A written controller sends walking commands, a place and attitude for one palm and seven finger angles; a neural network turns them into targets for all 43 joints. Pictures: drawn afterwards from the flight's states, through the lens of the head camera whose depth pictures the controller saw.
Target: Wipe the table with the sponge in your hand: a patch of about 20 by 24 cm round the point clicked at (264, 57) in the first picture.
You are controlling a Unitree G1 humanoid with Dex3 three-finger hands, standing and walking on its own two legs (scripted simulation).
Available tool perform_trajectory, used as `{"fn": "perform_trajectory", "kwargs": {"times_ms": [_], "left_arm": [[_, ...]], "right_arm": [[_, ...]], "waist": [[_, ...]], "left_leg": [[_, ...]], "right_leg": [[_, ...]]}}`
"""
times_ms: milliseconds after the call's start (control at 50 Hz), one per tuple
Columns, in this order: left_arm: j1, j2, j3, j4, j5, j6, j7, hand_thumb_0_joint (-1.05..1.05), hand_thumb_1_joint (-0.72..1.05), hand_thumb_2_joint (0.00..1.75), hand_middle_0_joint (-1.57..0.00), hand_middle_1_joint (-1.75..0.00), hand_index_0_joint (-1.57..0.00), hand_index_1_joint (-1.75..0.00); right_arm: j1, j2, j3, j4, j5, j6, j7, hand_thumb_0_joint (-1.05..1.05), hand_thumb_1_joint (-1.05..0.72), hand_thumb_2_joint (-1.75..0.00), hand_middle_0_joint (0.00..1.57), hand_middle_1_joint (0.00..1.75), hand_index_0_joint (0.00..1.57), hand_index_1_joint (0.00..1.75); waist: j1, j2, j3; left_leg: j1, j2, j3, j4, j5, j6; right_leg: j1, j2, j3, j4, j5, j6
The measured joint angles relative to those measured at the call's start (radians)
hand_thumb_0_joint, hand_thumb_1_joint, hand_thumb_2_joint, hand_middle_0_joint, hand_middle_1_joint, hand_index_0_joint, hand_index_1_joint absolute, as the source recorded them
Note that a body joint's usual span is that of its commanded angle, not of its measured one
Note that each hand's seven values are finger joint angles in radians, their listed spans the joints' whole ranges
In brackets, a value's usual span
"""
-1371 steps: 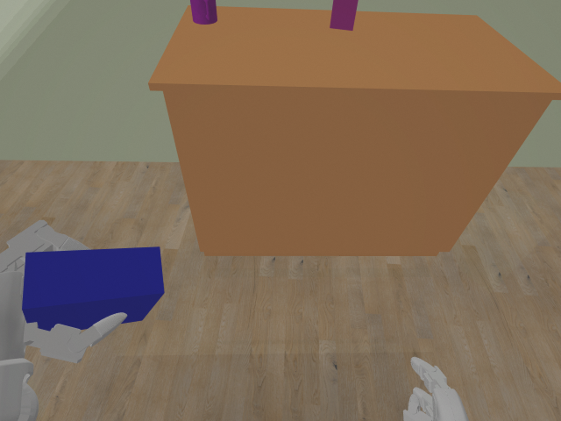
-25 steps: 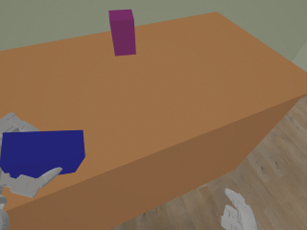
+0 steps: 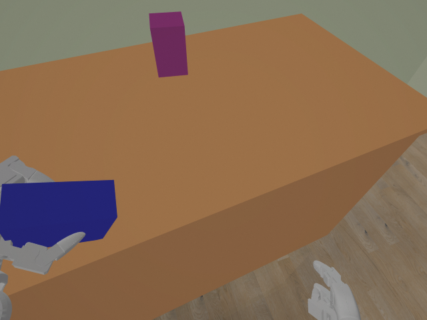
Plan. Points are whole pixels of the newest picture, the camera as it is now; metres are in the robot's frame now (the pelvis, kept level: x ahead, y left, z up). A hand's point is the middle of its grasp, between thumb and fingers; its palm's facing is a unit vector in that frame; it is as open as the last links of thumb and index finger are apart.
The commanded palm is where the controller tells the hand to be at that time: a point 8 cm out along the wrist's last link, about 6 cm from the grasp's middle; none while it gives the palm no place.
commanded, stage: come to a stop and stand still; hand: left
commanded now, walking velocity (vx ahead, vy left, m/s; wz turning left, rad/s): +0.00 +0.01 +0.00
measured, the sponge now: (77, 215) +0.23 +0.21 +0.14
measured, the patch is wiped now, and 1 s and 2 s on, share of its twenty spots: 0.00 0.00 0.00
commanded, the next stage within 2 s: look again from close up in 0.94 s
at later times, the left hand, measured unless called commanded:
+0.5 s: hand out of the picture +0.22 +0.31 +0.17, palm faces +0.40 -0.85 -0.34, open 9.6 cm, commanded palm +0.16 +0.33 +0.18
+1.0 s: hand out of the picture +0.22 +0.33 +0.17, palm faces +0.39 -0.85 -0.36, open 9.6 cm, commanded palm +0.17 +0.36 +0.18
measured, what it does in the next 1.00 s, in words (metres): shifts its weight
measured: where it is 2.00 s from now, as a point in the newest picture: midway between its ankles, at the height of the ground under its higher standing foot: outside the picture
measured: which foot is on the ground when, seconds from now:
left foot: down 0.00-1.00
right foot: down 0.00-1.00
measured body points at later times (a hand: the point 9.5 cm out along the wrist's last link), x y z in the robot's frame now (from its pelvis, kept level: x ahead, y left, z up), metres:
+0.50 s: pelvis -0.01 +0.05 +0.01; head +0.01 +0.08 +0.45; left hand +0.19 +0.35 +0.18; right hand +0.15 -0.18 -0.07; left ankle +0.04 +0.14 -0.73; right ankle -0.01 -0.07 -0.73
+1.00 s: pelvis +0.00 +0.08 +0.01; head +0.03 +0.11 +0.45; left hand +0.20 +0.37 +0.18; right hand +0.19 -0.14 -0.06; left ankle +0.04 +0.14 -0.73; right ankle -0.01 -0.07 -0.73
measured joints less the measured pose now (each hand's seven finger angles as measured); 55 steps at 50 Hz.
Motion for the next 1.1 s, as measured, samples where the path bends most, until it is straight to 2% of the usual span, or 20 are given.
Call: {"fn": "perform_trajectory", "kwargs": {"times_ms": [20,40,60,100,120,160,240,280,320,380,440,540,640,740,1100], "left_arm": [[0.001,-0.002,0.0,0.001,0.0,0.0,0.001,-0.01,-0.45,1.04,-0.78,-1.38,-0.78,-1.39],[-0.054,0.03,0.009,0.019,0.024,-0.006,-0.031,-0.01,-0.45,1.04,-0.79,-1.38,-0.78,-1.39],[-0.139,0.079,0.026,0.07,0.045,-0.039,-0.066,-0.01,-0.45,1.04,-0.79,-1.38,-0.78,-1.39],[-0.261,0.128,0.068,0.193,0.046,-0.095,-0.093,-0.01,-0.45,1.04,-0.79,-1.38,-0.78,-1.38],[-0.28,0.121,0.089,0.226,0.04,-0.096,-0.091,-0.01,-0.45,1.04,-0.79,-1.38,-0.78,-1.38],[-0.266,0.081,0.107,0.234,0.036,-0.083,-0.078,-0.01,-0.45,1.04,-0.79,-1.38,-0.78,-1.39],[-0.134,-0.023,0.043,0.117,0.034,-0.093,-0.048,0.0,-0.44,1.04,-0.78,-1.39,-0.77,-1.4],[-0.078,-0.041,0.008,0.059,0.037,-0.117,-0.049,0.0,-0.44,1.04,-0.78,-1.39,-0.77,-1.4],[-0.037,-0.031,-0.011,0.039,0.043,-0.136,-0.05,0.0,-0.44,1.04,-0.78,-1.39,-0.77,-1.4],[-0.032,-0.017,-0.016,0.064,0.036,-0.15,-0.043,0.0,-0.45,1.04,-0.78,-1.39,-0.78,-1.39],[-0.072,-0.013,0.003,0.11,0.047,-0.143,-0.031,-0.01,-0.45,1.04,-0.79,-1.38,-0.78,-1.39],[-0.13,-0.036,0.009,0.144,0.064,-0.118,-0.015,-0.01,-0.45,1.04,-0.79,-1.38,-0.78,-1.39],[-0.114,-0.048,-0.015,0.109,0.079,-0.112,-0.015,-0.01,-0.45,1.04,-0.79,-1.38,-0.78,-1.39],[-0.1,-0.033,-0.022,0.086,0.073,-0.116,-0.022,-0.01,-0.45,1.04,-0.79,-1.38,-0.78,-1.39],[-0.085,-0.034,-0.007,0.083,0.076,-0.109,-0.007,0.0,-0.45,1.04,-0.78,-1.39,-0.78,-1.39]], "right_arm": [[0.0,-0.001,0.0,0.001,0.0,0.0,-0.001,0.01,-0.9,-0.9,0.2,0.3,0.2,0.3],[0.014,0.003,-0.014,0.011,-0.009,-0.028,-0.006,0.01,-0.9,-0.9,0.2,0.3,0.2,0.3],[0.028,0.009,-0.023,0.028,-0.014,-0.055,-0.012,0.01,-0.9,-0.9,0.2,0.3,0.2,0.3],[0.036,0.006,-0.019,0.044,-0.012,-0.081,-0.003,0.01,-0.9,-0.9,0.2,0.3,0.2,0.3],[0.035,-0.004,-0.017,0.034,-0.01,-0.089,0.009,0.01,-0.9,-0.9,0.2,0.3,0.2,0.3],[0.027,-0.026,-0.024,0.007,-0.006,-0.104,0.03,0.01,-0.9,-0.9,0.2,0.3,0.21,0.3],[0.012,-0.051,-0.039,-0.01,-0.002,-0.125,0.044,0.01,-0.9,-0.9,0.2,0.3,0.21,0.3],[0.02,-0.048,-0.039,-0.001,-0.007,-0.127,0.032,0.01,-0.9,-0.9,0.2,0.3,0.2,0.3],[0.03,-0.038,-0.033,0.015,-0.013,-0.122,0.017,0.01,-0.9,-0.9,0.2,0.3,0.2,0.3],[0.05,-0.023,-0.021,0.032,-0.02,-0.112,-0.002,0.01,-0.9,-0.9,0.2,0.3,0.2,0.3],[0.058,-0.009,-0.003,0.042,-0.021,-0.109,-0.008,0.01,-0.9,-0.9,0.2,0.3,0.2,0.3],[0.048,0.014,0.024,0.041,-0.019,-0.12,0.006,0.02,-0.9,-0.9,0.2,0.3,0.2,0.3],[0.022,0.035,0.04,0.033,-0.023,-0.126,0.02,0.02,-0.9,-0.9,0.21,0.3,0.21,0.3],[0.0,0.041,0.043,0.027,-0.023,-0.117,0.023,0.01,-0.9,-0.9,0.21,0.3,0.21,0.3],[0.006,0.005,0.011,0.026,-0.009,-0.085,0.011,0.01,-0.9,-0.9,0.2,0.3,0.21,0.3]], "waist": [[-0.001,0.0,-0.001],[0.022,-0.005,0.005],[0.045,-0.022,0.008],[0.075,-0.052,0.01],[0.074,-0.055,0.013],[0.054,-0.051,0.026],[0.004,-0.027,0.033],[-0.008,-0.029,0.02],[-0.011,-0.041,0.004],[-0.003,-0.054,-0.013],[0.011,-0.058,-0.017],[0.025,-0.059,-0.008],[0.025,-0.058,-0.001],[0.026,-0.062,0.005],[0.023,-0.052,0.015]], "left_leg": [[0.0,0.0,0.0,0.002,-0.002,0.0],[0.0,0.002,0.003,0.005,0.001,0.004],[-0.005,-0.004,0.005,0.002,0.024,0.021],[0.0,-0.008,0.028,-0.024,0.039,0.027],[0.01,-0.008,0.042,-0.041,0.035,0.018],[0.012,-0.014,0.063,-0.038,0.029,0.009],[0.005,-0.018,0.075,0.002,0.013,0.029],[0.002,-0.03,0.058,0.011,0.008,0.034],[0.011,-0.04,0.051,0.004,0.005,0.043],[0.031,-0.053,0.054,-0.023,0.015,0.056],[0.049,-0.066,0.059,-0.054,0.029,0.071],[0.063,-0.087,0.065,-0.086,0.045,0.091],[0.069,-0.101,0.069,-0.097,0.046,0.105],[0.074,-0.109,0.069,-0.096,0.04,0.114],[0.086,-0.113,0.063,-0.09,0.031,0.118]], "right_leg": [[-0.001,0.0,0.0,0.003,-0.002,0.0],[0.004,0.0,-0.001,0.0,-0.001,0.004],[-0.001,-0.004,-0.005,-0.001,0.002,0.003],[-0.02,-0.013,0.008,0.012,0.006,0.001],[-0.033,-0.017,0.02,0.03,0.004,0.009],[-0.055,-0.028,0.038,0.073,-0.01,0.035],[-0.049,-0.033,0.049,0.082,-0.014,0.027],[-0.04,-0.035,0.046,0.071,-0.011,0.033],[-0.029,-0.04,0.048,0.059,-0.007,0.039],[-0.004,-0.053,0.051,0.026,0.005,0.053],[0.016,-0.064,0.055,-0.009,0.023,0.068],[0.03,-0.086,0.06,-0.04,0.039,0.087],[0.042,-0.099,0.062,-0.06,0.045,0.102],[0.053,-0.107,0.061,-0.071,0.044,0.11],[0.076,-0.11,0.055,-0.082,0.043,0.116]]}}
